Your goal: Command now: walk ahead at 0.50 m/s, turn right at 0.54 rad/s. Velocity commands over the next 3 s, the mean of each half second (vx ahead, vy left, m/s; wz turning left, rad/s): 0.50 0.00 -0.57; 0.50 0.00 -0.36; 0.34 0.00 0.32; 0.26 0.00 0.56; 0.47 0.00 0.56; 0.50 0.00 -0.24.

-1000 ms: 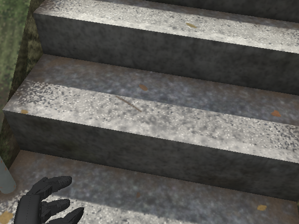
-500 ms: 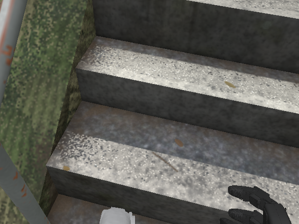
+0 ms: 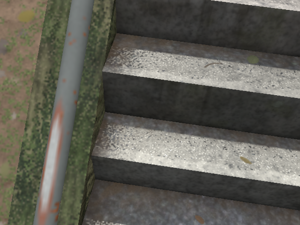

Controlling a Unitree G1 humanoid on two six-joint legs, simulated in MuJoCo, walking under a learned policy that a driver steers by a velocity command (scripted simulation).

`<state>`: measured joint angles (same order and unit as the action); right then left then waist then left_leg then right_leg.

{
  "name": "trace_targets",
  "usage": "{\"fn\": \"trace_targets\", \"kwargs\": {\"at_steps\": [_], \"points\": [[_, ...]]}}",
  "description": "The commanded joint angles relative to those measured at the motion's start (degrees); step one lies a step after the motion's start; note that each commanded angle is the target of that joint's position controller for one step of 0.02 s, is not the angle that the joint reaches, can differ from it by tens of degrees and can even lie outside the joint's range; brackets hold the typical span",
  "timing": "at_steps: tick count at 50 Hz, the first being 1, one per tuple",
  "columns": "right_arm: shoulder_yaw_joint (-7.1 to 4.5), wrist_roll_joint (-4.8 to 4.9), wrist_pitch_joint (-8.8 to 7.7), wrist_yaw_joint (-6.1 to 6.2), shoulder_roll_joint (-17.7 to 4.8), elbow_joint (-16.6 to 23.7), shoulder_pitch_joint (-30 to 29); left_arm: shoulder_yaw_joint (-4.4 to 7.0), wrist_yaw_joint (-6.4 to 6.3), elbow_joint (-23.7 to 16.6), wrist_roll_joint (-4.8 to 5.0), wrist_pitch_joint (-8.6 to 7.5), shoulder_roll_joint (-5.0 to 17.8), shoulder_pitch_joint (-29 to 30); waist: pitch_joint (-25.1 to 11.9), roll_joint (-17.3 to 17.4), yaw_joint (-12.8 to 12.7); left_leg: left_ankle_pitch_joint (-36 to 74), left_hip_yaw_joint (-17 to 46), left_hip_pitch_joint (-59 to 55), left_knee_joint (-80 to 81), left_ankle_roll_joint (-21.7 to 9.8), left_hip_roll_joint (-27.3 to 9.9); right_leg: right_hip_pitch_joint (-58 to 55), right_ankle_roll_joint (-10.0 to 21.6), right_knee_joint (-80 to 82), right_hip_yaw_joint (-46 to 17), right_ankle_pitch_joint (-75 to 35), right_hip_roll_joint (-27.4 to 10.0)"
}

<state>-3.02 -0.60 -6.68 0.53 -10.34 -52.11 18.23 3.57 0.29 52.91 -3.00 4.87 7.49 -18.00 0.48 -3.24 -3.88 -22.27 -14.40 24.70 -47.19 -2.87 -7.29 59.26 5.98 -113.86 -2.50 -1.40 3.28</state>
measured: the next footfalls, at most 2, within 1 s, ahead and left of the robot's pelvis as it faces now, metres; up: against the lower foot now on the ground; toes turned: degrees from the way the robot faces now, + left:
right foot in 0.40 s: +0.38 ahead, -0.18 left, +0.21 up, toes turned -17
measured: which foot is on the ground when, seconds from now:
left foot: down 0.00-0.44, up 0.46-1.00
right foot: up 0.00-0.38, down 0.40-1.00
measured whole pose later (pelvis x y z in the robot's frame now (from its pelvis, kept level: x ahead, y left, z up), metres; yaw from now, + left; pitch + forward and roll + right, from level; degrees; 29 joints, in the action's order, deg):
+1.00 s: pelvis +0.45 -0.19 +0.25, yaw -26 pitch +3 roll +4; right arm 3.6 -2.7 -0.2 0.7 -0.9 -36.0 -0.7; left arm 3.0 -3.9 56.1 -0.9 -5.3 5.9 -33.8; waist -1.9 0.3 -6.2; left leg -15.0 -8.0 79.6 -118.0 -5.2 -1.2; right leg 2.4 9.4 -18.8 -8.3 17.7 7.2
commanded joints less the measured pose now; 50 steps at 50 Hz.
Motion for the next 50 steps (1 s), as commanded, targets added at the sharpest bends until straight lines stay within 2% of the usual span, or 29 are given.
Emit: {"fn": "trace_targets", "kwargs": {"at_steps": [1, 8, 9, 10, 12, 14, 15, 17, 18, 19, 20, 21, 22, 23, 24, 25, 27, 28, 29, 31, 34, 36, 39, 41, 44, 46, 47, 49, 50], "points": [[-0.37, 0.1, -3.29, 2.25, -1.9, -0.5, 2.0, 0.98, -0.15, -8.9, 0.57, -4.26, 0.3, 9.1, -1.4, 11.1, 0.8, -6.2, 12.3, -8.0, 30.5, -3.4, -14.2, 9.5, 0.3, -4.0, -1.9, 0.5, -1.4], [-0.6, -2.0, -3.3, 0.64, -2.8, -5.3, 9.3, 1.26, -2.04, -7.2, 0.16, -3.96, -1.0, 9.3, 3.6, 7.7, 2.1, -6.5, 6.7, -21.5, 32.6, -3.6, -15.1, 24.8, 1.0, -13.7, -0.2, 9.5, -1.0], [-0.28, -2.04, -3.29, 0.81, -2.7, -6.3, 11.1, 0.22, -2.5, -9.7, 1.01, -4.07, -2.5, 15.4, 6.5, 7.5, 4.5, 3.6, 5.0, -23.4, 34.9, -3.5, -16.6, 28.8, 1.3, -18.4, 1.1, 12.3, -1.1], [-0.64, -2.55, -3.29, 0.53, -4.3, -6.6, 11.2, -0.12, -2.61, -12.6, 1.84, -3.55, -3.2, 19.2, 6.2, 11.9, 4.3, 4.6, 4.2, -26.5, 37.4, -3.2, -16.8, 30.6, 2.1, -17.4, 1.3, 18.2, -2.3], [-0.08, -2.22, -3.16, 1.43, -2.5, -7.3, 11.8, 0.31, -2.52, -13.6, 2.05, -2.81, -1.2, 20.9, 7.1, 11.3, 3.8, 7.1, 1.4, -28.1, 39.5, -3.1, -15.9, 28.9, 2.7, -12.1, 0.4, 21.8, -3.6], [0.41, -1.08, -2.31, 2.82, -1.3, -8.3, 13.3, -0.04, -1.68, -15.6, 1.36, -2.0, 0.0, 24.9, 8.7, 9.3, 3.0, 7.2, -2.8, -26.2, 42.8, -2.8, -13.3, 24.6, 3.5, 1.0, 6.5, 21.5, -6.6], [-0.03, -1.3, -2.06, 4.15, -3.1, -8.9, 14.3, -0.3, -1.53, -15.6, -0.55, -0.92, -1.6, 24.9, 8.1, 8.2, 2.8, 10.5, -2.4, -30.0, 42.8, -3.3, -14.8, 25.6, 3.7, 0.2, 6.1, 21.7, -7.4], [-1.01, 0.57, -0.01, 6.29, -7.4, -7.2, 12.6, -1.91, -0.58, -16.4, 0.99, 0.27, -3.6, 23.7, 8.0, 10.9, 2.6, 21.1, -5.0, -34.2, 47.0, -4.6, -15.4, 20.6, 5.2, 19.3, 11.2, 31.3, -11.7], [-1.17, 0.83, 1.17, 5.79, -8.6, -5.3, 8.2, -2.23, -0.4, -17.1, 1.06, 0.49, -4.1, 22.1, 9.4, 10.3, 1.6, 32.5, -6.7, -34.0, 45.3, -3.7, -14.8, 17.0, 6.2, 29.7, 11.9, 33.4, -11.7], [-0.25, 2.87, 1.01, 5.45, -8.8, -1.1, -0.6, -1.83, -0.57, -15.2, 2.25, -0.14, -3.1, 11.4, 2.4, 11.3, -2.9, 73.9, -11.7, -27.2, 38.3, -3.8, -13.4, -4.4, 8.2, 35.6, 18.1, 38.1, -5.5], [-0.75, 4.93, 1.28, 5.03, -11.5, 2.1, -1.3, 0.32, 0.29, -11.2, 2.39, -1.53, 2.4, -1.3, -6.4, 12.4, -4.5, 106.7, -8.0, -23.8, 26.8, -4.8, -15.1, -23.0, 9.4, 37.1, 19.3, 31.3, 2.5], [-1.89, 7.54, 1.66, 4.15, -15.1, 3.5, -1.0, 1.5, 0.16, -8.3, 2.83, -3.37, 5.2, -13.7, -13.3, 12.4, -9.6, 106.8, -6.2, -19.4, 10.8, -3.8, -13.6, -36.7, 10.4, 44.8, 13.6, 25.8, 7.3], [-1.49, 5.88, 1.54, 2.44, -14.8, 5.1, 3.1, 2.25, 0.15, -6.9, 2.93, -3.79, 7.8, -11.3, -17.2, 4.8, -6.0, 87.1, -5.0, -10.8, -4.7, -2.5, -7.8, -42.5, 12.8, 54.6, 3.4, 38.8, 7.5], [-1.0, 2.83, 1.58, 0.74, -10.6, 9.4, -0.8, 3.88, -0.91, -11.2, 3.81, -3.3, 13.1, -4.5, -19.4, -11.2, -4.9, 20.1, -0.2, 8.4, -32.6, 2.0, 7.8, -50.6, 18.0, 80.4, -35.2, 60.7, -4.9], [1.34, 0.64, 0.16, -1.8, -4.3, 12.6, -4.4, 4.43, -1.99, -14.6, 2.25, -2.79, 16.7, 0.9, -26.1, -7.2, -2.3, 11.4, 15.8, 10.7, -51.5, 2.5, 10.4, -49.8, 17.2, 94.3, -50.5, 63.6, -10.3], [1.77, -0.59, -0.22, -2.2, -0.5, 18.0, -8.1, 3.99, -3.66, -15.0, 0.22, -2.68, 16.2, -0.5, -23.7, 0.5, -1.0, 15.1, 20.6, 15.6, -58.3, 1.2, 9.1, -47.8, 12.9, 93.1, -52.8, 65.6, -11.7], [3.95, -1.28, 0.13, -1.9, 5.9, 22.9, -13.5, 1.91, -4.35, -9.3, -0.72, -4.85, 9.3, -5.9, -7.4, 5.5, 0.2, 20.9, 20.6, 24.4, -62.4, -1.6, 6.1, -34.7, 8.8, 81.7, -40.7, 49.4, -9.6], [4.41, -2.57, 0.35, -1.43, 6.7, 21.3, -13.1, 0.89, -3.35, -7.1, -0.01, -5.95, 5.4, -5.1, -5.4, 4.3, 2.2, 22.3, 20.6, 26.2, -66.1, -3.2, 6.6, -32.4, 8.4, 79.3, -38.1, 48.4, -8.2], [4.51, -2.71, 0.59, -0.91, 6.7, 22.4, -12.7, 0.42, -2.34, -6.7, -0.18, -6.99, 4.7, -5.0, -4.4, 1.1, 2.6, 19.2, 20.1, 30.0, -73.8, -3.4, 7.7, -32.9, 8.0, 81.5, -37.1, 47.7, -7.7], [5.51, -2.73, 2.08, 0.57, 7.9, 21.7, -12.0, 0.33, -1.39, -6.5, 1.15, -8.76, 4.8, -4.3, -3.5, 3.6, 4.1, 20.1, 21.3, 36.9, -77.3, -2.5, 5.9, -35.5, 5.9, 84.4, -31.0, 38.2, -6.7], [4.99, -2.49, 3.93, 1.0, 4.4, 21.7, -13.3, 0.39, -0.59, -7.5, 2.77, -11.26, 6.3, 1.9, 3.6, 8.3, 7.1, 19.6, 17.1, 35.1, -56.9, 0.0, 1.2, -26.4, 0.3, 87.5, -16.4, 29.9, -3.7], [4.69, -2.04, 4.05, 2.08, 4.5, 20.6, -18.6, -0.38, -1.47, -7.0, 2.3, -10.77, 5.0, -2.2, 3.0, 4.5, 2.6, 22.9, 10.1, 39.9, -61.7, 1.8, 2.2, -29.4, 2.3, 88.4, -15.9, 23.9, -3.6], [5.07, -3.08, 3.8, 2.7, 8.0, 23.0, -21.8, 0.95, -1.46, -5.6, 0.27, -10.4, 8.1, -12.2, 0.4, -1.6, -2.8, 16.0, 12.9, 62.8, -80.3, 2.0, 2.2, -49.9, -0.4, 88.7, -22.8, 17.9, -8.1], [6.43, -2.97, 3.65, 1.98, 10.9, 24.6, -27.5, -0.01, -1.53, -3.9, 0.71, -10.32, 4.4, -15.3, 2.6, -0.9, -3.7, 15.1, 13.1, 67.2, -81.0, 1.7, 2.7, -49.7, -1.6, 91.4, -22.8, 21.8, -8.3], [7.19, -2.97, 4.51, 0.97, 10.7, 27.3, -35.1, -0.5, -2.02, -1.3, 1.38, -10.81, 3.1, -16.2, 4.8, -0.5, -4.8, 15.1, 8.0, 62.8, -71.0, 2.7, 5.0, -44.1, 0.4, 97.9, -22.4, 22.5, -7.0], [7.98, -0.81, 5.25, 0.48, 12.2, 25.5, -31.2, 0.1, -3.93, 0.4, 1.12, -10.13, 3.9, -18.8, 0.1, -4.8, -3.7, 13.0, 5.7, 63.2, -74.3, 0.9, 5.9, -53.5, 4.4, 102.3, -21.6, 2.2, -10.9], [7.58, -1.07, 5.4, 0.19, 12.0, 23.1, -30.0, 0.07, -3.73, 1.8, 2.21, -10.17, 2.4, -19.0, -0.8, -3.9, -3.4, 10.1, 5.7, 64.5, -76.3, -1.4, 6.2, -58.7, 4.3, 100.6, -18.5, -3.9, -9.2], [7.25, -2.56, 4.78, -0.32, 11.1, 24.3, -34.2, 0.66, -5.07, 3.1, 2.5, -10.78, 3.0, -23.5, -0.7, -0.6, -3.5, 4.3, 6.8, 64.2, -68.3, -4.1, 5.1, -67.9, 2.0, 100.4, -14.7, -26.3, -12.0], [7.12, -2.24, 4.62, -0.44, 10.8, 23.0, -33.1, 0.67, -5.63, 4.3, 2.49, -10.62, 2.5, -23.1, -3.2, 0.0, -1.9, 0.8, 6.1, 61.0, -70.3, -5.7, 7.0, -71.2, 1.7, 99.2, -11.0, -44.1, -13.2]]}}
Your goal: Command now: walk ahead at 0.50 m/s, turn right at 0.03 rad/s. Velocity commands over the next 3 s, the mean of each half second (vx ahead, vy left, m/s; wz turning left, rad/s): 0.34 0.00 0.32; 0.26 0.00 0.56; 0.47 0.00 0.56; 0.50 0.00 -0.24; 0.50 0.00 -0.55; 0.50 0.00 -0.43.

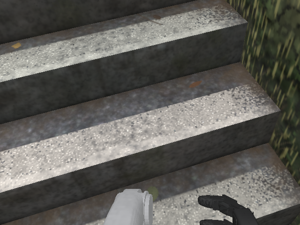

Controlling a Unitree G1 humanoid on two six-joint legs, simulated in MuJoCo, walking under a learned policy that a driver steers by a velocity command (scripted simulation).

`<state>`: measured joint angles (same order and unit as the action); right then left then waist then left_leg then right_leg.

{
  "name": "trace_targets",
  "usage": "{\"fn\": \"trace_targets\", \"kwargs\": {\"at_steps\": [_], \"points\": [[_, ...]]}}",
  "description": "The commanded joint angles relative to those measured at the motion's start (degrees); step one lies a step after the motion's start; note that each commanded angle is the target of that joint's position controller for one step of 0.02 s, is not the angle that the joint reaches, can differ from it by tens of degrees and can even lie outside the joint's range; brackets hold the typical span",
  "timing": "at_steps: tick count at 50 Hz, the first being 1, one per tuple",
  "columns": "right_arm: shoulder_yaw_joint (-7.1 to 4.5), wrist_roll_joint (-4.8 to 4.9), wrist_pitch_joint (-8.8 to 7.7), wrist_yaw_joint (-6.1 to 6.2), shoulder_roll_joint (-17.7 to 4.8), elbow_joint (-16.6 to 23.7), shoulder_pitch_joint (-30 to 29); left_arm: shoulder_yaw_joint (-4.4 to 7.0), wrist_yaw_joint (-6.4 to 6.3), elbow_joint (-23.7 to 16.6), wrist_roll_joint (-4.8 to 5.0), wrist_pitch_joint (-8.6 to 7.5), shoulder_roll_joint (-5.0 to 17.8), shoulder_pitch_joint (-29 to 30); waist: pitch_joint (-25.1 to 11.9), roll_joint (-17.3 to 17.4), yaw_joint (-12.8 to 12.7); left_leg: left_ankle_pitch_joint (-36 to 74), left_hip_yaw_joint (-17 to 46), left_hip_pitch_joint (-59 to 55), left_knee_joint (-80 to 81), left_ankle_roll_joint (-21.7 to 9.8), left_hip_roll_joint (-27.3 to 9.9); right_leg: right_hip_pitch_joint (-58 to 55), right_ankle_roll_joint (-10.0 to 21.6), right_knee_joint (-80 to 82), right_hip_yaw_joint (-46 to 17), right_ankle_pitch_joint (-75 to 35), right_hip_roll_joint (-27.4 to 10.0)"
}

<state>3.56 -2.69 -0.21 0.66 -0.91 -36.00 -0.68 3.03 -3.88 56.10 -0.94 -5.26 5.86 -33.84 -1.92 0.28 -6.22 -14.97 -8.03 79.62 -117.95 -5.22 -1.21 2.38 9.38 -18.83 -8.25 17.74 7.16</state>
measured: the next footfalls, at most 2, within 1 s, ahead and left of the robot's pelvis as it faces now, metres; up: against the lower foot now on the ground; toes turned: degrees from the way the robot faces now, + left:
left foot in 0.16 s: +0.20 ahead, +0.05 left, +0.17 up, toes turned +7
right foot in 0.76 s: +0.47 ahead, -0.27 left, +0.37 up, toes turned +24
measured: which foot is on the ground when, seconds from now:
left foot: up 0.00-0.14, down 0.16-0.76, up 0.78-1.00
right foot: down 0.00-0.12, up 0.14-0.74, down 0.76-1.00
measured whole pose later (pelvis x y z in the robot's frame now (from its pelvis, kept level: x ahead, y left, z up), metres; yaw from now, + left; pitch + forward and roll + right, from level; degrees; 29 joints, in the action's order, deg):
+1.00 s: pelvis +0.36 -0.16 +0.27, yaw +31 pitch +0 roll +4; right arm -5.0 -3.6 5.9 -1.7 -14.7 -44.1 10.4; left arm -0.9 -4.6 35.8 0.3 -1.0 7.5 -11.1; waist -1.3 9.2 4.0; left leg -3.9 6.1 43.2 -111.9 3.3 11.2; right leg 33.5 -4.2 -71.8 0.1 42.8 -11.5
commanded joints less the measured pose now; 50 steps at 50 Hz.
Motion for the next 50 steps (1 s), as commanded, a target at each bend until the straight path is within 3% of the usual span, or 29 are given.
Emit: {"fn": "trace_targets", "kwargs": {"at_steps": [1, 2, 3, 4, 5, 6, 7, 8, 10, 11, 12, 16, 17, 20, 23, 26, 30, 34, 36, 37, 38, 39, 40, 41, 42, 43, 45, 47, 50], "points": [[-0.18, 0.37, -1.93, -0.78, -1.0, 4.2, -8.2, 1.04, -1.21, -0.7, 0.54, -0.3, 4.9, -4.4, -3.7, -0.7, 3.1, -7.5, -3.3, -3.8, 6.0, -4.0, 2.1, -13.1, -2.8, 4.0, 0.8, -78.2, -16.2], [-0.95, 2.25, -1.38, 0.04, -3.3, 0.6, 0.3, 0.57, -1.49, -4.3, 2.51, -0.15, 5.2, 7.1, -8.4, -1.5, 10.6, -6.9, -5.2, -30.0, 22.4, -5.5, 4.8, 0.3, -4.6, 2.8, 8.8, -100.7, -13.0], [-1.31, 4.0, -1.04, 0.64, -4.7, 2.3, -0.5, 1.81, -1.34, -6.9, 3.26, -1.56, 10.5, 9.0, -7.2, -1.9, 10.2, -8.3, -5.9, -44.1, 35.3, -4.3, 5.0, 8.4, -2.8, 2.1, 4.9, -120.0, -17.3], [-2.83, 5.04, 0.1, 1.83, -7.5, 1.7, 1.8, 2.75, -1.18, -6.6, 2.0, -2.61, 12.2, 8.1, -9.1, -2.1, 12.0, -9.6, -5.1, -49.0, 40.4, -3.9, 6.3, 4.5, -4.5, -3.8, 1.3, -131.1, -21.1], [-4.62, 4.64, 0.43, 2.87, -11.6, 1.5, 7.8, 3.52, -0.24, -6.3, 2.52, -3.48, 14.1, 9.2, -9.9, -6.0, 16.1, -12.8, -1.0, -54.5, 50.0, -4.8, 7.4, 2.9, -6.3, -15.4, 0.9, -137.1, -19.7], [-5.23, 5.27, -0.75, 3.44, -13.4, -2.0, 12.1, 4.23, 0.6, -7.2, 3.98, -2.15, 12.5, 7.6, -14.0, -7.2, 13.9, -11.7, 3.5, -69.6, 67.7, -8.8, 6.7, 11.7, -15.2, -31.7, 5.4, -120.5, -8.6], [-7.43, 6.08, -1.47, 2.92, -15.9, -5.3, 15.9, 4.92, 1.77, -6.8, 4.04, -2.23, 12.0, 7.4, -17.2, 3.9, 16.5, 4.8, 20.2, -81.9, 81.6, -16.5, -2.7, 26.0, -18.4, -67.0, 4.3, -40.0, 2.3], [-7.94, 3.11, -0.95, 3.91, -14.8, -9.0, 15.8, 3.53, 2.79, -8.8, 1.07, -3.34, 8.8, 5.9, -21.4, 3.3, 11.6, 9.0, 37.9, -87.6, 82.7, -19.9, -10.9, 42.2, -16.2, -95.2, -6.0, -6.5, 3.0], [-6.89, 2.93, -1.04, 4.64, -9.4, -14.9, 23.1, -0.91, 3.64, -16.6, -2.52, -3.83, -0.9, 19.2, -9.5, -2.6, 10.2, 16.9, 29.3, -74.9, 85.7, -13.8, -6.0, 50.6, -6.4, -97.6, -4.6, -15.6, -1.6], [-6.14, 1.49, -1.74, 4.99, -6.6, -15.0, 21.2, -1.4, 3.81, -17.4, -2.98, -2.9, -0.9, 16.8, -6.2, -7.2, 5.8, 20.7, 29.1, -72.1, 88.5, -12.9, -7.1, 56.2, -4.9, -100.1, -4.5, -12.4, -0.9], [-5.88, 0.07, -2.48, 4.34, -5.2, -14.5, 18.1, -2.31, 4.27, -18.3, -3.23, -1.8, -1.6, 16.5, -4.7, -5.2, 3.6, 9.5, 30.0, -66.8, 90.7, -12.1, -6.7, 58.8, -4.3, -106.2, -2.7, -11.0, -1.5], [-5.77, 0.89, -5.86, 0.66, -8.7, -13.6, 13.3, -3.93, 2.48, -22.3, -3.2, 1.45, -0.7, 24.6, 8.0, -3.7, 0.8, 11.7, 16.4, -45.1, 92.4, -8.4, -1.1, 58.5, -6.7, -90.2, 6.6, -13.0, -7.2], [-5.85, 0.07, -6.31, 0.92, -9.2, -14.3, 14.7, -4.26, 1.54, -21.9, -1.99, 2.06, -1.7, 24.8, 6.4, -0.1, 1.7, 17.0, 17.4, -42.4, 90.6, -10.6, -0.8, 57.6, -7.0, -97.2, 10.9, -12.8, -6.1], [-7.14, 0.45, -6.51, 2.56, -13.8, -11.8, 16.5, -3.69, -0.05, -24.7, -2.56, 3.04, 0.7, 27.3, 0.2, 4.8, 3.6, 17.2, 24.7, -51.4, 90.7, -11.3, -2.4, 60.2, -7.8, -98.2, 9.0, -15.9, -8.7], [-9.06, 1.38, -5.39, 3.41, -17.1, -9.0, 21.2, -3.69, -0.79, -29.6, -2.87, 4.0, 1.4, 34.5, -0.7, 3.0, 7.7, 9.6, 36.8, -67.9, 93.5, -12.4, -7.7, 71.5, -8.5, -97.7, 5.8, -13.3, -10.3], [-9.73, 1.78, -5.18, 4.36, -17.0, -7.0, 23.5, -3.22, 0.46, -32.7, -2.17, 5.1, 2.1, 42.1, 0.5, 5.4, 10.5, 20.7, 37.7, -77.8, 93.0, -14.2, -9.8, 76.9, -9.8, -98.1, 6.0, -6.6, -10.7], [-11.24, -0.35, -4.94, 6.05, -20.1, -6.4, 31.3, -3.73, 0.33, -36.4, -2.1, 4.58, 2.7, 47.1, 2.1, 8.2, 16.5, 26.8, 39.6, -89.7, 94.3, -14.0, -12.7, 86.4, -9.1, -100.5, 0.5, 15.5, -13.9], [-13.21, -1.03, -3.66, 5.87, -24.5, -4.7, 30.1, -5.38, 1.14, -44.0, -2.5, 4.24, 2.3, 55.8, -1.5, 10.7, 16.2, 10.3, 38.0, -88.2, 97.9, -8.4, -11.5, 84.1, -6.2, -89.6, -4.6, 28.7, -17.1], [-13.47, 0.03, -3.43, 5.33, -26.3, -1.4, 21.5, -5.43, 1.25, -44.8, -1.37, 5.01, 4.4, 53.1, -3.3, 5.9, 11.7, 1.9, 34.4, -71.8, 103.4, -5.5, -9.6, 62.4, -5.6, -72.1, -0.4, 22.0, -19.3], [-13.16, 2.19, -2.13, 3.75, -26.5, 0.0, 17.4, -5.2, 0.62, -42.1, 1.16, 6.85, 4.1, 43.9, -5.4, 5.5, 7.0, 8.1, 31.0, -52.6, 112.3, -5.6, -9.3, 31.5, -4.6, -54.2, 6.1, 38.4, -14.8], [-13.06, 2.19, -1.86, 2.41, -26.6, 1.1, 12.7, -1.92, -0.85, -36.7, 2.07, 7.23, 6.5, 27.2, -12.2, 5.7, -1.1, 27.9, 26.8, -49.4, 98.1, -2.9, -4.6, 8.2, -5.0, -46.2, 6.6, 22.6, -12.0], [-14.33, 6.0, -2.05, -0.69, -27.3, 3.9, 3.8, 1.61, -2.19, -33.2, 1.7, 5.79, 16.2, 15.3, -23.1, -8.1, -10.1, 37.2, 17.4, -38.9, 68.4, 6.8, 5.6, -11.5, -5.1, -32.1, -12.8, 20.9, -17.9], [-11.42, 6.41, -1.67, -1.37, -16.0, 5.8, 2.9, 1.48, -3.85, -33.8, 0.81, 4.45, 20.3, 16.2, -28.0, -33.2, -7.3, -0.5, 23.7, -39.2, 38.7, 11.7, 12.4, -5.1, -6.7, -14.1, -38.4, 6.0, -31.0], [-10.48, 3.92, -1.77, -2.37, -15.5, 1.5, 12.6, -0.21, -4.49, -34.9, 0.84, 4.19, 17.5, 23.1, -29.0, -29.4, 0.6, 2.6, 30.5, -41.3, 16.7, 12.9, 13.0, 5.5, -7.4, -14.3, -39.0, 8.4, -30.6], [-10.71, 2.16, -0.23, -2.78, -16.3, -1.2, 19.5, -0.7, -3.93, -34.0, 0.9, 3.89, 15.7, 29.8, -25.3, -26.5, 8.5, 8.5, 29.2, -40.8, 9.2, 11.9, 12.3, 13.7, -8.6, -17.1, -34.7, 19.5, -30.2], [-10.59, 0.26, 1.62, -1.9, -16.0, -2.6, 20.7, -1.37, -3.26, -31.0, 1.48, 3.8, 12.2, 35.5, -14.2, -24.8, 13.9, 14.7, 27.8, -35.6, 7.0, 10.7, 10.1, 21.3, -8.3, -24.7, -26.7, 22.5, -28.2], [-10.46, -1.61, 4.44, -1.78, -17.6, -5.6, 20.3, -2.74, -2.06, -28.5, 1.26, 3.56, 6.6, 35.4, -3.1, -17.8, 14.7, 11.2, 20.9, -31.3, 8.3, 9.5, 10.1, 28.5, -8.0, -30.4, -12.1, 21.3, -24.0], [-10.05, -2.33, 6.29, -2.11, -17.3, -5.9, 14.8, -2.29, -1.22, -25.9, 1.06, 2.66, 8.1, 30.4, 0.4, -10.3, 11.9, 14.5, 18.0, -29.8, 4.7, 8.8, 10.3, 28.5, -9.5, -27.4, -9.9, 18.1, -25.0], [-9.22, -1.29, 6.36, -1.87, -16.2, -5.8, 11.4, -1.08, -0.14, -23.7, 1.27, 3.02, 10.2, 26.0, 3.3, -12.5, 9.3, 8.8, 17.3, -23.3, -0.2, 7.5, 10.6, 24.6, -8.2, -21.7, -8.0, 11.6, -25.2]]}}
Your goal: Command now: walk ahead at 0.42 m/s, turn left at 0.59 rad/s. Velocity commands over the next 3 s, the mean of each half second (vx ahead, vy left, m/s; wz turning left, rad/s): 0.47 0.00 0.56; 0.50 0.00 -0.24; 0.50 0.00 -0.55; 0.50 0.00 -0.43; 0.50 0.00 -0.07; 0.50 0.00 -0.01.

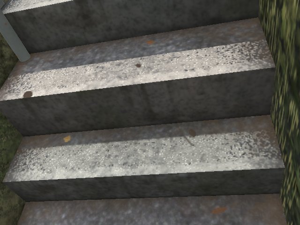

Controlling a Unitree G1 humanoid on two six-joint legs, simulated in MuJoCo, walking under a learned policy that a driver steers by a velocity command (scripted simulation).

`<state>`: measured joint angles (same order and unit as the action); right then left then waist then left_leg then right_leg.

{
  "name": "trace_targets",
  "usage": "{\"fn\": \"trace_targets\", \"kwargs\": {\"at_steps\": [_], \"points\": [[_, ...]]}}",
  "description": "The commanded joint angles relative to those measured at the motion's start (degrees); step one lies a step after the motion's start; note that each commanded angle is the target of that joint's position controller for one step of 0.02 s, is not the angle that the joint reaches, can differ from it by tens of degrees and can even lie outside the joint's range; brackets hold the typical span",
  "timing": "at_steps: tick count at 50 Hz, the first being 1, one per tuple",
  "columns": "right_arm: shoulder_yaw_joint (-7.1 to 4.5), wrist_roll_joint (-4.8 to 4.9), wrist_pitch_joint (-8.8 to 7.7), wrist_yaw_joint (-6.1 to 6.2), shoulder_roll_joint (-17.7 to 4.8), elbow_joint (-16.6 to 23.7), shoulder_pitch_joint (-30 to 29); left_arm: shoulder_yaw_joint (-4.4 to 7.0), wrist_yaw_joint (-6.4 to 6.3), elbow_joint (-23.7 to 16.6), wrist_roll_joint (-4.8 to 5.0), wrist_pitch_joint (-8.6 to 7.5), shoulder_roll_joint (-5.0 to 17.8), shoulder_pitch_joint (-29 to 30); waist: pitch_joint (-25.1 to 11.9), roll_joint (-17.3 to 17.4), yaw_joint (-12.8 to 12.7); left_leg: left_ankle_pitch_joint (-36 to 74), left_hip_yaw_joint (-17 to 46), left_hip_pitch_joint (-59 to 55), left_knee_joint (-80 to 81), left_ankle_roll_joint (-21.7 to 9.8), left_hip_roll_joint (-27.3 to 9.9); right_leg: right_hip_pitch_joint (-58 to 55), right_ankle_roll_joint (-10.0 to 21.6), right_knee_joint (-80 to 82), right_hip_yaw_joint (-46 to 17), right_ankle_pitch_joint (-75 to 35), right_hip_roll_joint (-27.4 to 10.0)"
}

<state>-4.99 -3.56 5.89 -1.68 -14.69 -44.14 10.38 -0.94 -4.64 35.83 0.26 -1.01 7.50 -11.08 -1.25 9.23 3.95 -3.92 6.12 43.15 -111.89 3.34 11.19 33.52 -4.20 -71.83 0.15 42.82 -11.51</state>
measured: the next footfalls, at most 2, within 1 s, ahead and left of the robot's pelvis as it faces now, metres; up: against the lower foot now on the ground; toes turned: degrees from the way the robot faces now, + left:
left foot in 0.40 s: +0.18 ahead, +0.23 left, +0.00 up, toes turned +11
right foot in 0.76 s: +0.44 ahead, +0.23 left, +0.18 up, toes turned +7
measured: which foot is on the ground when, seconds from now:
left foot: up 0.00-0.38, down 0.40-0.74, up 0.76-1.00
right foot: down 0.00-0.40, up 0.42-0.74, down 0.76-1.00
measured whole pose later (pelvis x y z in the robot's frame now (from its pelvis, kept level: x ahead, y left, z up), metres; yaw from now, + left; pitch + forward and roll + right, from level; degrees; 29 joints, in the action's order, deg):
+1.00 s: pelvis +0.49 +0.27 +0.27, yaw +3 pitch +4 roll +0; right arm 3.8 -2.3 -4.7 2.1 -2.5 -24.6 -6.2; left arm 1.4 -2.0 57.7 -1.6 -4.1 12.3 -30.1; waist -0.8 -1.3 -2.6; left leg -22.1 0.1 74.2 -117.9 -5.1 -0.2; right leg 8.0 9.3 -23.8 -2.1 16.9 9.3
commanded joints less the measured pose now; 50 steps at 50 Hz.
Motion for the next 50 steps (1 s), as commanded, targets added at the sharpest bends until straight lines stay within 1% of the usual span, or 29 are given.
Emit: {"fn": "trace_targets", "kwargs": {"at_steps": [1, 8, 12, 16, 17, 18, 19, 20, 21, 22, 23, 25, 27, 29, 31, 32, 33, 34, 36, 37, 38, 39, 40, 41, 42, 43, 46, 48, 50], "points": [[-0.45, -0.47, 0.37, 0.6, -2.2, 2.7, -0.4, 2.86, 0.55, -3.1, 0.02, -1.33, 8.3, 2.1, 3.6, -20.3, -1.1, -2.5, 3.1, 14.3, -5.9, -1.2, -2.1, -6.5, 5.6, 33.0, -15.4, -13.9, -7.3], [1.55, -0.82, 0.6, -0.55, -0.3, 9.2, -5.6, 4.77, 0.62, -1.2, -0.51, -4.02, 13.0, -1.8, 4.4, -15.1, -0.5, -4.8, 5.4, 26.4, -6.4, -1.8, -6.4, -16.0, 7.2, 43.1, -10.9, -16.3, -12.8], [0.26, 0.07, 1.67, 0.2, -2.8, 12.0, -3.8, 4.72, -0.19, -1.3, -0.94, -4.03, 13.9, -2.2, 5.2, -22.6, 1.9, -11.4, -2.0, 18.1, 14.9, -2.1, -10.8, -21.0, 7.1, 51.2, -1.8, -14.4, -9.8], [0.18, 3.06, 0.62, -1.7, -2.4, 13.8, -1.8, 5.63, 0.94, -2.6, -1.93, -2.99, 16.4, 5.2, 0.9, -24.9, 5.1, -22.4, -10.9, -9.7, 46.3, -7.7, -15.5, -21.5, 7.5, 53.2, 10.0, -41.7, -7.8], [0.34, 3.51, -1.18, -1.35, -2.7, 14.8, -2.7, 5.93, 1.82, -0.6, -2.42, -1.99, 17.1, -0.6, -1.1, -21.1, 2.4, -36.4, -10.8, -9.0, 57.0, -10.0, -10.9, -31.3, 10.0, 43.1, 9.9, -59.1, -6.1], [-0.85, 3.01, -3.02, -0.91, -5.7, 13.2, 2.9, 6.75, 2.96, -0.3, -1.8, -2.09, 18.5, 0.1, -5.1, -16.2, 4.6, -21.2, -12.1, -14.6, 70.0, -10.9, -8.6, -38.8, 8.2, 29.1, 9.8, -82.2, -6.1], [-1.58, 1.64, -4.44, 0.12, -6.2, 11.8, 8.5, 7.05, 4.1, 0.0, 0.89, -1.51, 18.5, 0.1, -9.5, -15.0, 6.7, -7.1, -13.4, -25.4, 87.7, -10.9, -7.0, -39.5, 5.8, 13.3, 9.4, -82.8, -3.2], [-2.28, 0.86, -5.07, -0.83, -6.9, 9.6, 10.0, 6.55, 4.59, -0.7, 2.34, -2.2, 15.6, 2.2, -7.0, -12.5, 7.6, 1.6, -8.5, -33.5, 94.9, -13.2, -8.0, -26.4, 6.6, -6.1, 6.2, -59.3, 1.0], [-1.54, 1.18, -6.56, -1.75, -7.9, 5.7, 8.5, 3.5, 3.9, -3.8, -0.38, -3.21, 4.2, 4.4, 1.6, 0.1, -0.1, 29.9, 2.7, -45.2, 77.9, -12.0, -11.6, 9.7, 6.7, -28.5, 2.1, -23.0, 9.1], [-3.86, 1.79, -6.4, 0.46, -17.3, 6.0, 13.5, 2.37, 3.45, -7.2, -2.52, -4.33, 2.3, 5.4, -10.4, 8.8, 1.1, 57.2, 14.7, -57.0, 76.9, -16.0, -18.7, 22.9, 4.9, -43.0, 0.0, -22.9, 11.6], [-3.77, 1.02, -5.95, 1.32, -16.4, 3.2, 17.0, 1.94, 3.38, -9.2, -2.25, -5.09, 2.9, 10.7, -16.0, 6.6, 3.3, 28.4, 24.2, -57.7, 86.3, -19.8, -23.4, 27.9, 5.5, -51.8, 0.2, -20.8, 11.8], [-0.54, -0.27, -7.44, 1.06, -5.9, -1.2, 19.4, 1.02, 3.05, -8.0, -3.34, -6.62, 0.6, 16.1, -5.5, 2.4, 1.8, 0.8, 21.8, -52.0, 88.5, -16.9, -22.9, 40.8, 9.5, -63.2, 0.3, -23.2, 9.5], [0.67, -0.49, -9.31, 2.51, -1.9, -5.0, 19.9, 0.58, 3.17, -8.0, -1.8, -5.55, -0.5, 18.3, -1.4, 5.5, 2.4, 6.4, 17.8, -50.4, 90.3, -15.1, -25.2, 50.3, 13.2, -76.5, 1.0, -24.0, 8.8], [1.47, -0.39, -10.67, 2.64, -0.9, -7.6, 18.9, -0.9, 3.04, -10.0, -1.55, -4.83, -3.1, 22.7, 1.1, -0.3, 0.0, 8.5, 11.4, -45.4, 94.1, -10.9, -26.4, 54.2, 16.1, -76.8, -1.9, -22.2, 9.9], [2.05, 0.04, -11.63, 2.28, -1.5, -9.3, 10.8, -1.46, 3.61, -11.7, 0.06, -3.71, 0.2, 25.1, 10.3, -8.7, -5.4, 16.2, -1.6, -25.6, 106.7, -5.0, -22.5, 42.1, 15.2, -50.9, 1.1, -15.5, 12.8], [2.29, 1.29, -12.34, 2.78, -3.4, -9.0, 9.2, -1.81, 3.75, -12.4, 0.21, -1.48, 2.7, 26.0, 10.7, -9.6, -6.3, 25.7, -6.0, -16.5, 115.5, -6.9, -22.0, 29.0, 14.2, -37.4, 5.5, -14.3, 13.8], [3.61, 4.95, -13.32, 3.9, 0.3, -9.1, 9.9, -1.08, 4.12, -9.6, 0.73, 0.05, 4.4, 19.7, 9.4, -8.9, -6.6, 55.1, -13.4, -13.9, 115.5, -5.9, -18.1, 15.1, 13.8, -30.5, 13.6, -12.1, 16.2], [3.38, 6.89, -13.53, 5.08, -3.2, -8.7, 5.6, -0.57, 3.75, -2.8, 0.98, 1.21, 5.2, 6.5, -0.7, -7.6, -12.8, 90.4, -17.7, -14.3, 108.0, -7.3, -17.1, -0.5, 13.2, -26.2, 18.4, -16.1, 19.9], [-0.16, 10.73, -16.62, 5.43, -15.6, -7.6, 6.6, -0.26, 1.6, -1.7, 1.84, 0.9, 7.1, -1.5, -12.7, -3.5, -18.5, 127.1, -10.9, -28.5, 87.9, -6.7, -23.5, -15.1, 12.3, -2.5, 13.9, -16.7, 19.7], [-1.36, 9.76, -16.24, 5.65, -17.6, -4.9, 2.5, 1.08, 2.14, 3.1, 2.86, -0.09, 11.0, -13.4, -17.9, -6.5, -24.1, 125.4, -12.7, -41.5, 66.1, -1.0, -18.9, -17.3, 12.2, 18.1, 14.3, -26.3, 22.3], [-2.2, 7.67, -15.72, 5.42, -15.7, -2.1, -3.3, 2.13, 2.2, 7.7, 5.19, -1.29, 11.7, -19.8, -22.3, -9.9, -27.2, 83.0, -11.5, -44.0, 27.7, 0.5, -13.6, -21.6, 19.7, 46.5, -1.9, -39.5, 15.1], [0.73, -0.03, -16.45, 3.76, -3.9, 2.1, -4.2, 2.91, 2.46, 13.4, 4.78, -0.94, 10.6, -12.6, -9.6, -24.9, -15.1, -8.0, -5.3, -7.8, 2.5, 0.3, -3.0, -31.5, 20.3, 38.7, -15.2, -74.2, 14.5], [2.54, -1.35, -17.54, 2.31, 4.5, 7.0, 2.0, 3.18, 1.92, 12.5, 1.89, -1.4, 9.4, -13.5, -14.3, -16.8, -8.7, -8.6, 5.7, 8.1, -15.8, -2.9, 0.6, -40.5, 24.3, 35.8, -30.5, -104.7, 4.8], [3.07, 0.18, -16.78, 0.3, 4.7, 9.9, 0.0, 3.07, 1.91, 11.9, -0.08, -1.08, 6.1, -11.4, -17.8, -9.2, -5.5, -6.1, 2.6, 16.6, -20.9, -6.3, -2.6, -41.1, 26.7, 42.1, -38.1, -72.4, 3.0], [4.93, -0.31, -15.54, 0.23, 8.1, 11.4, -2.0, 2.94, 2.11, 12.4, -1.82, -1.25, 4.6, -8.1, -6.9, -6.3, -2.8, -8.7, 1.6, 24.4, -23.9, -8.3, -4.3, -32.2, 26.0, 45.0, -35.6, -50.5, 3.2], [6.63, -1.82, -14.19, 0.96, 12.4, 12.1, -3.5, 3.09, 3.28, 13.8, -1.91, -2.21, 3.7, -7.3, -0.1, -4.4, -1.2, -10.8, 1.7, 29.9, -26.2, -10.1, -5.1, -27.3, 23.1, 44.6, -26.9, -47.7, 6.2], [7.84, 1.2, -10.45, 3.68, 9.3, 17.1, -9.0, 1.78, 3.67, 14.4, -0.92, -4.49, 4.5, -4.2, 11.9, -0.2, 0.7, -14.9, -6.9, 19.9, -4.8, -8.6, -9.0, 0.0, 15.0, 55.1, -8.9, -50.9, 11.4], [9.66, 2.03, -9.99, 4.16, 12.8, 22.7, -19.0, 1.86, 2.93, 17.3, -2.6, -5.36, 5.2, -13.2, 12.1, -8.4, -4.5, -22.8, -13.0, 27.0, -11.6, -7.6, -9.3, -4.7, 16.6, 60.4, -11.9, -65.6, 9.0], [10.75, 0.68, -10.29, 3.85, 13.0, 27.6, -22.8, 2.84, 1.83, 18.6, -1.8, -4.65, 7.6, -17.7, 6.9, -11.4, -4.6, -21.2, -10.6, 26.6, 5.4, -9.4, -14.1, -15.3, 14.5, 60.7, -9.5, -74.0, 10.4]]}}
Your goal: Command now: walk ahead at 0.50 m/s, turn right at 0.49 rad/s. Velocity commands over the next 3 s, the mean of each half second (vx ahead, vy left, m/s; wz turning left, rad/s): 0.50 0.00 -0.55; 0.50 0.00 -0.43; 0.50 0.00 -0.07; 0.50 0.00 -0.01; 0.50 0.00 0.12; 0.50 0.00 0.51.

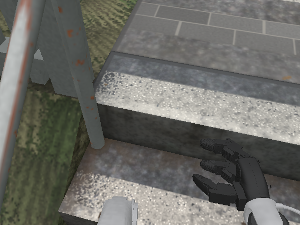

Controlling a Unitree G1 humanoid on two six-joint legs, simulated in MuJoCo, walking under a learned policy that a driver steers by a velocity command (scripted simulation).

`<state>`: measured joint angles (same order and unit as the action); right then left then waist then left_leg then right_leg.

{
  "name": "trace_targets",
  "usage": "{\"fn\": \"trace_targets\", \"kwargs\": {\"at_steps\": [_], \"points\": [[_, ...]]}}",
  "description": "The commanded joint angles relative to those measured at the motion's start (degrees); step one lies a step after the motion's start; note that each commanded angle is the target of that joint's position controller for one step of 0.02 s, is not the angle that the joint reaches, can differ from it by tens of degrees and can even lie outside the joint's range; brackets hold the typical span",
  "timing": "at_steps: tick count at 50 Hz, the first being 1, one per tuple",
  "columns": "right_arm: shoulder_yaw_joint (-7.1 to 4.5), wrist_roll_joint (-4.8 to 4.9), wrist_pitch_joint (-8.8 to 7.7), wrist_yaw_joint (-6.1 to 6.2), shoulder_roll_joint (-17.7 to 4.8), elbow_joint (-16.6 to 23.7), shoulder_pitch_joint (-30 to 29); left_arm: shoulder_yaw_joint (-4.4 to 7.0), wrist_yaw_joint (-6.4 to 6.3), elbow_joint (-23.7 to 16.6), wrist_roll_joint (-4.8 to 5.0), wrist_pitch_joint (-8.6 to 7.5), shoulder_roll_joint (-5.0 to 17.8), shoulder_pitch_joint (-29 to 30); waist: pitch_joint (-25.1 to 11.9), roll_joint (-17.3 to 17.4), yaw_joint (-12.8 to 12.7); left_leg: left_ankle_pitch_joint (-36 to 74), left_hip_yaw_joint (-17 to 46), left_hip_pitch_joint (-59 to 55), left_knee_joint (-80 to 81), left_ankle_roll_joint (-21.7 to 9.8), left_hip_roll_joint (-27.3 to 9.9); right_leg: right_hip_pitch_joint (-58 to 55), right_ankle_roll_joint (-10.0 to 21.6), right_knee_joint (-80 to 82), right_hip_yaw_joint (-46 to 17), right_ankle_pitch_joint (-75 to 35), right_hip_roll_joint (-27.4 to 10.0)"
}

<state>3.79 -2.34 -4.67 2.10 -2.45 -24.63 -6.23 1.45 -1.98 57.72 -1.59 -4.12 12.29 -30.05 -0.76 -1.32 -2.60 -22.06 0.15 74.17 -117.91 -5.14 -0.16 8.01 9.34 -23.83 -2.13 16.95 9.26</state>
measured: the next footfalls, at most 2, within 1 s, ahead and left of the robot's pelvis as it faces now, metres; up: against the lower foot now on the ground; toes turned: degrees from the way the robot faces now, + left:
left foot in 0.12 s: +0.21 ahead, +0.13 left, +0.17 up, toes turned -1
right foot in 0.60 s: +0.39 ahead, -0.18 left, +0.38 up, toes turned -21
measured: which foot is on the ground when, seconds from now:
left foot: up 0.00-0.10, down 0.12-0.66, up 0.68-1.00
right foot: down 0.00-0.12, up 0.14-0.58, down 0.60-1.00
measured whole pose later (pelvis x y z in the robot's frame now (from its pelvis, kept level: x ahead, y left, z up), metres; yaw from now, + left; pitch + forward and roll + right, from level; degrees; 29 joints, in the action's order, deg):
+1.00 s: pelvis +0.44 -0.08 +0.38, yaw -28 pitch +1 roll +0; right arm 3.5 -2.0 -1.8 0.8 0.7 -28.4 -1.2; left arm 3.4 0.2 55.6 -1.4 -6.5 7.5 -25.0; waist -2.7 -0.5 -3.4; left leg -22.9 -0.3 77.4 -129.0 -6.5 -3.6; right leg 13.0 3.1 -31.8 -5.4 20.3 2.8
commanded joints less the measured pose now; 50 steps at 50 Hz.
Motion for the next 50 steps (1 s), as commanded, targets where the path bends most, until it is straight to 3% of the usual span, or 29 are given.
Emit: {"fn": "trace_targets", "kwargs": {"at_steps": [1, 2, 3, 4, 5, 6, 7, 8, 9, 10, 11, 13, 17, 21, 24, 26, 27, 29, 30, 31, 32, 34, 35, 37, 38, 40, 43, 46, 50], "points": [[2.33, -0.83, 0.03, 0.02, -1.3, 7.0, -7.5, 1.01, -1.53, -3.8, 1.06, -1.15, 3.7, -2.1, 1.5, 2.3, -0.6, 0.0, -10.4, -16.4, 23.2, -0.9, -0.4, 9.5, 0.6, 17.2, -5.4, -62.6, -10.2], [3.14, 1.21, 0.34, 0.83, 0.2, 4.8, 0.6, 1.57, -2.54, -5.7, 2.09, -0.34, 3.7, 3.1, -5.4, -0.5, 3.7, 2.1, -7.2, -41.6, 41.3, -2.3, 2.3, 16.8, -0.4, 14.1, -3.5, -80.1, -9.3], [1.39, 2.18, 1.82, 2.27, -3.5, 1.5, 5.4, 2.34, -2.85, -7.7, 3.23, -2.12, 8.4, 3.5, -19.3, -4.6, 6.7, 6.6, -5.7, -57.9, 43.6, -1.6, 4.8, 13.4, -0.6, 9.2, -9.4, -102.9, -14.1], [-0.94, 3.04, 3.2, 3.11, -7.8, -3.0, 15.5, 4.27, -2.24, -9.7, 3.5, -3.09, 13.9, 8.7, -26.5, -5.0, 12.6, 13.5, -3.2, -63.4, 46.1, -0.6, 5.5, 6.8, -2.0, -0.4, -9.0, -115.9, -15.7], [-2.45, 2.75, 2.58, 2.66, -11.4, -5.1, 25.1, 6.21, -0.58, -13.2, 4.0, -4.03, 16.7, 14.2, -29.6, -4.4, 16.6, 15.4, 0.4, -67.4, 69.5, -0.1, 4.1, -0.8, -0.8, -14.5, -11.0, -108.1, -15.1], [-5.07, 1.02, 1.42, 0.67, -17.7, -7.6, 25.5, 6.18, 1.9, -15.0, 4.73, -4.68, 12.6, 15.4, -31.9, 7.3, 15.0, 30.1, 8.8, -75.8, 79.9, -6.0, -4.2, 2.7, -5.3, -40.8, -5.3, -64.8, -5.9], [-7.34, 1.75, 1.97, 0.99, -21.8, -11.5, 25.6, 4.89, 3.48, -14.6, 1.83, -5.26, 5.2, 7.3, -32.4, 21.4, 8.0, 79.5, 31.9, -85.6, 83.1, -16.4, -21.2, 22.6, -10.0, -71.9, -8.2, -0.7, 3.9], [-8.02, 2.45, 2.73, 1.75, -19.1, -10.6, 19.6, 4.54, 4.23, -17.2, -1.1, -4.01, 4.2, 6.2, -34.3, 7.2, 5.1, 43.0, 42.0, -78.9, 90.6, -16.8, -22.9, 31.7, -8.3, -87.3, -11.2, -4.2, 0.4], [-7.59, 2.16, 2.02, 1.38, -14.3, -12.9, 14.9, 4.02, 4.76, -17.0, -1.73, -2.35, 0.8, 9.9, -24.8, -1.8, 0.8, 10.3, 41.0, -71.4, 92.1, -14.3, -20.9, 37.6, -7.6, -92.5, -10.2, -12.9, -2.3], [-6.59, 2.01, 1.79, 1.21, -9.1, -16.3, 15.2, 2.92, 4.39, -19.5, -2.48, -0.92, -2.6, 14.2, -11.2, -3.7, -0.6, -3.8, 32.3, -63.2, 93.3, -9.6, -18.5, 46.5, -6.2, -95.5, -8.1, -15.1, -3.7], [-5.69, 2.18, 0.14, 0.59, -7.4, -18.1, 15.8, 1.59, 3.96, -21.0, -3.05, -0.25, -2.0, 19.3, -2.5, -3.3, 0.4, 4.5, 22.9, -57.0, 94.6, -7.6, -16.7, 51.4, -4.8, -99.0, -9.2, -13.1, -3.3], [-5.58, 2.15, -1.13, 0.13, -5.8, -22.4, 16.7, 0.35, 2.67, -21.1, -0.52, 0.92, -4.1, 19.0, 3.7, -2.8, -1.7, 15.4, 10.5, -51.5, 97.0, -3.7, -17.3, 55.8, -3.8, -105.3, -8.4, -9.3, -2.9], [-6.61, 3.18, -3.89, -1.39, -11.7, -24.6, 21.6, 0.28, 0.52, -25.9, -0.81, 6.17, -5.7, 21.7, 6.4, 1.6, -4.6, 15.6, -1.9, -54.6, 105.7, -1.1, -19.6, 65.2, -2.9, -108.4, -7.1, -2.2, -6.5], [-7.01, 2.64, -3.25, -1.98, -15.7, -24.9, 23.4, -0.73, -0.22, -28.3, -0.98, 7.0, -7.0, 26.7, 7.6, 4.4, -4.3, 10.7, -9.6, -55.5, 108.8, 0.7, -13.7, 67.9, -3.7, -96.0, -0.6, -3.1, -7.7], [-7.82, 1.84, -0.63, -0.61, -18.9, -24.4, 30.2, -1.34, 0.89, -31.2, 0.68, 6.68, -5.8, 35.9, 5.2, 13.4, 2.5, 12.8, -7.7, -66.3, 113.6, -2.1, -15.0, 72.4, -6.0, -83.7, 8.4, 5.2, -9.2], [-8.33, 2.72, -0.1, 0.24, -19.3, -25.7, 34.5, -2.95, 3.2, -35.2, -0.08, 7.25, -8.4, 44.1, 2.0, 17.3, 6.4, 20.2, -9.0, -77.4, 121.0, -4.6, -16.2, 68.1, -2.8, -71.1, 12.4, 17.7, -13.2], [-7.56, 3.93, 0.06, 0.58, -17.0, -25.4, 34.3, -2.2, 3.71, -31.9, 0.2, 7.11, -7.2, 40.6, -2.3, 15.1, 6.7, 32.5, -13.6, -81.4, 118.5, -4.7, -14.2, 58.2, -1.4, -65.7, 16.5, 19.0, -12.1], [-7.57, 5.45, -0.12, 1.16, -20.1, -24.6, 34.4, -1.36, 3.29, -28.2, 0.57, 7.14, -5.6, 32.9, -9.3, 13.2, 2.5, 95.8, -16.0, -78.6, 105.9, -5.3, -16.3, 34.9, -0.5, -54.9, 21.3, 18.6, -3.6], [-8.16, 5.7, -0.99, 0.26, -23.8, -23.6, 33.0, -0.66, 2.0, -26.6, 0.35, 7.15, -4.4, 21.8, -15.7, 20.0, -2.7, 114.6, -15.6, -81.0, 94.3, -6.3, -18.4, 24.8, 0.6, -52.0, 16.3, 20.9, -0.8], [-8.82, 6.92, -1.68, -1.51, -25.6, -21.2, 29.0, 0.75, 1.5, -24.8, -0.46, 6.69, 0.2, 13.4, -21.8, 20.0, -6.4, 113.8, -15.6, -77.8, 82.1, -5.3, -17.4, 14.9, 2.1, -44.5, 9.9, 20.1, 1.8], [-8.88, 5.97, -2.42, -2.81, -25.8, -17.3, 24.9, 2.38, 1.24, -23.4, -0.53, 7.18, 4.3, 11.2, -23.2, 15.2, -7.6, 99.0, -14.5, -62.1, 69.9, -3.3, -13.3, 5.1, 3.8, -39.1, -1.5, 22.9, 1.0], [-8.41, 1.93, -3.56, -6.82, -18.9, -8.1, 11.9, 7.32, 2.33, -27.9, -1.19, 9.34, 16.6, 17.0, -24.5, -5.7, -7.3, 18.8, -1.8, -39.4, 20.6, 0.2, 3.2, 8.8, 14.1, -3.8, -55.5, 59.7, -15.9], [-7.06, -0.14, -3.27, -6.4, -11.5, -3.8, 4.5, 6.85, 2.91, -27.0, -0.71, 8.85, 14.1, 21.3, -20.9, -2.5, -5.8, 15.2, 7.2, -29.7, -3.1, 0.7, 3.3, 12.1, 12.8, 2.0, -57.2, 51.3, -18.1], [-3.54, -1.55, -1.76, -2.55, -3.3, -1.9, 7.5, 5.41, 2.79, -17.8, -0.59, 4.31, 8.0, 14.8, -5.0, -0.9, -1.0, 15.5, 7.2, -16.1, -7.1, -0.6, -0.1, 18.5, 7.3, -3.5, -43.4, 36.0, -16.6], [-2.56, -1.83, -1.41, -2.54, -2.5, -1.8, 11.5, 3.63, 2.33, -14.2, -0.61, 2.26, 1.4, 16.1, -1.0, -2.6, 3.4, 13.8, 8.4, -14.9, -6.1, -1.1, -0.4, 21.8, 5.3, -4.9, -37.6, 33.1, -13.5], [-2.15, -1.66, -0.14, -2.27, -2.5, -5.2, 18.9, 2.32, 2.06, -12.3, 0.09, 0.85, -3.0, 18.2, 3.1, -3.3, 7.3, 13.5, 7.4, -13.9, -1.0, 0.0, -2.0, 25.9, 4.2, -4.8, -25.0, 22.1, -12.2], [-2.65, 0.54, 2.06, -0.81, -3.3, -6.5, 13.8, 2.25, 1.89, -10.0, -0.11, -1.06, -1.9, 13.7, 4.5, -3.8, 4.4, 13.0, 0.0, -10.0, -5.0, 2.4, -2.0, 24.4, 7.4, -0.6, -20.6, 3.9, -14.8], [-2.05, 0.43, 2.16, 0.14, -0.4, -0.4, 2.3, 3.3, 2.23, -4.9, -0.34, -2.88, 2.2, 4.8, 5.6, -3.9, 0.2, 1.3, 2.3, 8.9, -19.1, -0.2, -4.0, 9.4, 6.8, 6.7, -24.6, 6.0, -19.9], [-0.79, 0.69, 1.98, -2.1, 1.1, 5.7, -10.2, 2.99, 1.54, -1.4, 0.37, -2.93, 0.5, 0.5, 7.4, -1.3, -0.9, -4.6, -1.4, 9.4, 0.4, -1.8, -5.8, 8.0, 1.9, 13.4, -16.6, 11.7, -17.2]]}}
